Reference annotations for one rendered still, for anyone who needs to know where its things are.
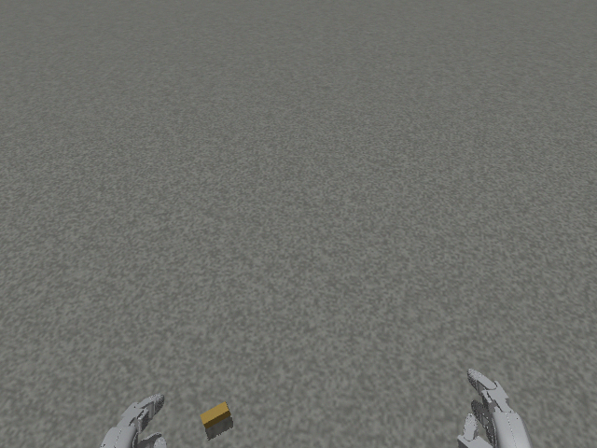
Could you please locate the left robot hand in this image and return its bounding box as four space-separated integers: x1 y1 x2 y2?
100 394 167 448

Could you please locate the right robot hand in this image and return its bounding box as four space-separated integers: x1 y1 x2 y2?
457 369 534 448

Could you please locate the small box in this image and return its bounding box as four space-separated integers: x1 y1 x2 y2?
201 401 231 429

